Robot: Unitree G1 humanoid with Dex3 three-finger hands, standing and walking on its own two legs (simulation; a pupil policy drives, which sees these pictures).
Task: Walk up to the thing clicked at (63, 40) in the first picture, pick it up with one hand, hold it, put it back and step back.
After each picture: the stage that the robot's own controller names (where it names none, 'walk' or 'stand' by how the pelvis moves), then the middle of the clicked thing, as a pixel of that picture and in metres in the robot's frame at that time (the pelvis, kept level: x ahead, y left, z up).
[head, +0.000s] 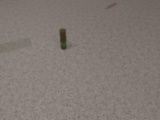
stand; (63, 39) +1.36 +0.22 -0.65
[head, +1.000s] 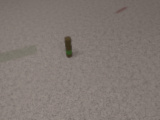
walk; (68, 47) +1.25 +0.24 -0.65
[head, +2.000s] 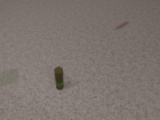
walk; (59, 79) +0.78 +0.20 -0.63
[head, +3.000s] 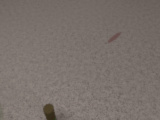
walk; (50, 115) +0.49 +0.21 -0.63
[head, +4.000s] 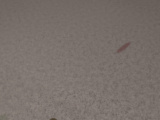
stand; out of the picture +0.41 +0.19 -0.66
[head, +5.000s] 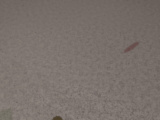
stand; out of the picture +0.41 +0.16 -0.65
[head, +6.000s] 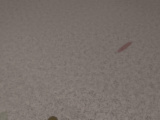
stand; out of the picture +0.42 +0.20 -0.66
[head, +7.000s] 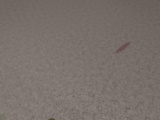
stand; out of the picture +0.41 +0.20 -0.66
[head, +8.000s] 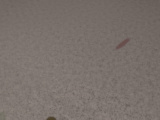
go down; out of the picture +0.40 +0.20 -0.66
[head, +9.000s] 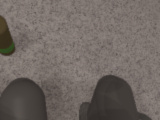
go down; (1, 38) +0.48 +0.25 -0.24
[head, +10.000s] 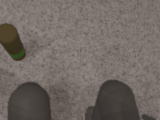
close in; (13, 45) +0.48 +0.25 -0.26
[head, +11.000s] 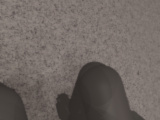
close in; out of the picture +0.46 +0.30 -0.16
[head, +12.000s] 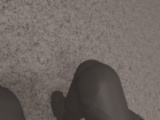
lift; out of the picture +0.45 +0.31 -0.16
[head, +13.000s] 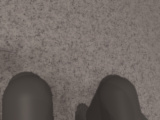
lift; out of the picture +0.35 +0.30 -0.10
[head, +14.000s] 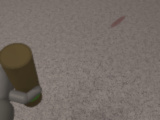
hold; (25, 81) +0.32 +0.18 +0.06
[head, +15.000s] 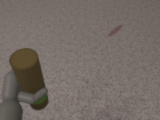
hold; (33, 84) +0.33 +0.16 +0.04
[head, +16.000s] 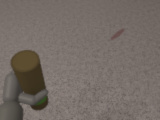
hold; (33, 85) +0.33 +0.17 +0.04
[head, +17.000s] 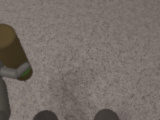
crouch; (14, 58) +0.41 +0.21 -0.02
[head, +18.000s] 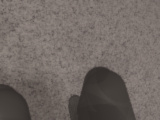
lower; out of the picture +0.48 +0.29 -0.11
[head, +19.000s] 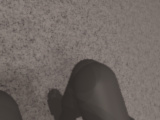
lower; out of the picture +0.46 +0.32 -0.17
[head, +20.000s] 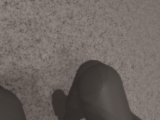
lower; out of the picture +0.45 +0.32 -0.16
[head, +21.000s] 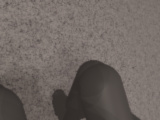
lower; out of the picture +0.45 +0.31 -0.17
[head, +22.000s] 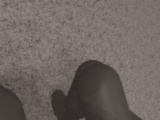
lower; out of the picture +0.45 +0.31 -0.17
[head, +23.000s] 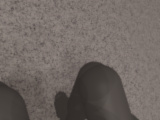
open; out of the picture +0.45 +0.29 -0.17
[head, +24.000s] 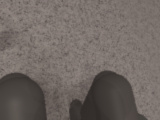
stand; out of the picture +0.46 +0.27 -0.19
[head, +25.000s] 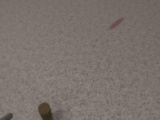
stand; (46, 114) +0.41 +0.19 -0.56
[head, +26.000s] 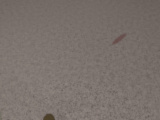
stand; out of the picture +0.42 +0.20 -0.60
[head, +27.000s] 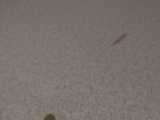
stand; out of the picture +0.41 +0.19 -0.60
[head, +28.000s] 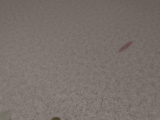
stand; out of the picture +0.42 +0.18 -0.66
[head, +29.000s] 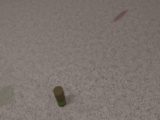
walk; (60, 97) +0.52 +0.19 -0.64
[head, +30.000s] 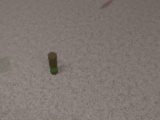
walk; (53, 64) +0.83 +0.21 -0.63
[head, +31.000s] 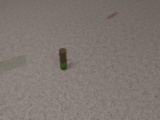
stand; (63, 59) +1.06 +0.21 -0.64
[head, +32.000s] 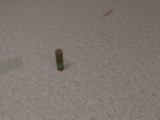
stand; (59, 60) +1.04 +0.22 -0.66
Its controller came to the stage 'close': yes
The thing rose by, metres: 0.69
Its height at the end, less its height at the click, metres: +0.00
